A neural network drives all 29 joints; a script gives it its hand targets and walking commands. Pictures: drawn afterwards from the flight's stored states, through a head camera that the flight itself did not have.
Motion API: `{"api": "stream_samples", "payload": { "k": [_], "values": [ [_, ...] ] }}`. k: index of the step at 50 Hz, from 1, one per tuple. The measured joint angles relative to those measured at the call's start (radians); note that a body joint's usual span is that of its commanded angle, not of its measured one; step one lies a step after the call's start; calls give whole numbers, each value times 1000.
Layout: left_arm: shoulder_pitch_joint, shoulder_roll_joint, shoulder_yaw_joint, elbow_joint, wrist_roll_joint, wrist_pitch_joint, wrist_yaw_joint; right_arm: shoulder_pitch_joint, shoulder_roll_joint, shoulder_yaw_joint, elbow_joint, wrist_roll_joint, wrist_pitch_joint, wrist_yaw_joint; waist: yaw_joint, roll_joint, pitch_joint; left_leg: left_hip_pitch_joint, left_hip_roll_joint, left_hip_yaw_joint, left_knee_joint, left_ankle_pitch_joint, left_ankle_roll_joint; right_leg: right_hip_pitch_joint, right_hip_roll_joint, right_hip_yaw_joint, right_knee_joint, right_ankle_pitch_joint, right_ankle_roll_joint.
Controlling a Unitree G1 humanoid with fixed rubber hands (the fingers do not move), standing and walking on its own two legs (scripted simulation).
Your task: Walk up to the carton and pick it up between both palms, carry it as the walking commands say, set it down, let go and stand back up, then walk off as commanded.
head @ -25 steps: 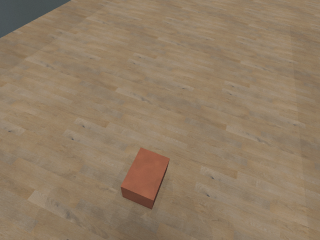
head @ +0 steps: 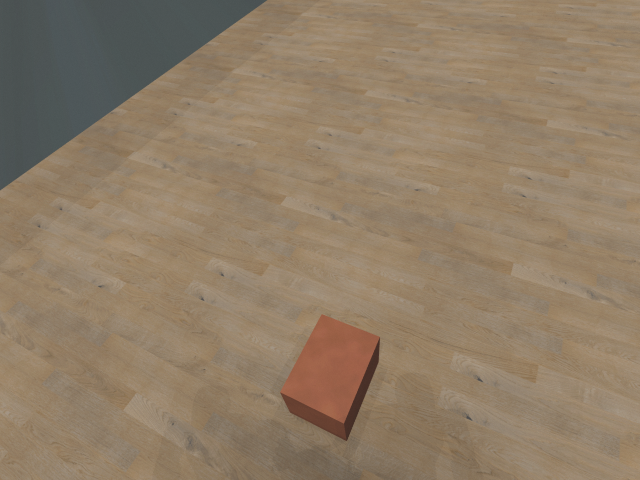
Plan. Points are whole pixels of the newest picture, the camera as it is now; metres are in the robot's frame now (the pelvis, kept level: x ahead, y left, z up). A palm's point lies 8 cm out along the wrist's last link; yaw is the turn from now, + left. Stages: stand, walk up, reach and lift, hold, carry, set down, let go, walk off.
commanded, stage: walk up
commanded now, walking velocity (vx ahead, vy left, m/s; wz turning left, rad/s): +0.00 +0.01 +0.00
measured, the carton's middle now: (333, 375) +0.52 +0.01 -0.69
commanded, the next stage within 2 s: none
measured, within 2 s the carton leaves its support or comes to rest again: neither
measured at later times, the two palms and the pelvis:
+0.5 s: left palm out of the picture +0.08 +0.35 -0.13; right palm out of the picture +0.00 -0.18 -0.11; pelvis -0.02 +0.08 +0.00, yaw +0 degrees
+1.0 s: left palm out of the picture +0.06 +0.29 -0.12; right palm out of the picture -0.01 -0.21 -0.14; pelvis -0.04 +0.05 -0.01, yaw +1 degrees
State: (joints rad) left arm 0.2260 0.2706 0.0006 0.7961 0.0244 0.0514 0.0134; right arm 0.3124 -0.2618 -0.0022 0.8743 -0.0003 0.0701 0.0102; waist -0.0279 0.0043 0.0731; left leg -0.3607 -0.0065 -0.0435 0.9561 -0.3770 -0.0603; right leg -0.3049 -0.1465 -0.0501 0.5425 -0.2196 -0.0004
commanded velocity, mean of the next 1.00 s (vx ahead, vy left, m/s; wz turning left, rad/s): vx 0.00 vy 0.03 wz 0.00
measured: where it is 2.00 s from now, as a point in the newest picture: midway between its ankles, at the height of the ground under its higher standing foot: outside the picture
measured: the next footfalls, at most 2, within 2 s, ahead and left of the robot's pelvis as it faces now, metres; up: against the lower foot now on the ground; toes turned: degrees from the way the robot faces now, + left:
left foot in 0.22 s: +0.02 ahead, +0.18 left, +0.00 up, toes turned -2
right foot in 0.68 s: -0.01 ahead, -0.05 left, +0.00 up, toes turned -3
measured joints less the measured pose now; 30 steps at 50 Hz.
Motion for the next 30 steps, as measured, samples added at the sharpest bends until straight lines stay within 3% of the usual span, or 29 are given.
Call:
{"api": "stream_samples", "payload": {
  "k": [9,11,14,17,26,30],
  "values": [
    [-5,-23,0,0,0,16,0,1,-1,0,1,0,0,1,-1,-10,-1,40,-2,0,-182,-8,1,-2,40,-16,1,13,21],
    [-11,-16,0,0,0,23,0,2,-7,0,0,0,-3,1,-3,3,-10,67,19,-7,-310,-7,24,-34,53,-19,33,-10,35],
    [-34,3,0,0,0,45,0,1,2,-1,9,0,-6,0,-1,5,11,56,22,-7,-330,67,65,-84,75,-15,187,-175,35],
    [-34,17,0,0,0,43,-2,1,5,-1,10,0,-27,-4,-1,4,4,61,22,-7,-390,111,74,-104,110,-14,271,-176,35],
    [-35,21,0,0,0,36,-5,1,5,-1,12,0,-71,-16,0,4,-12,61,11,-6,-462,160,90,-40,147,-13,264,-167,35],
    [-35,13,0,-1,0,24,-5,1,5,0,14,0,-71,-16,1,3,-13,61,6,-5,-462,167,84,11,148,-12,158,-163,35]
  ]
}}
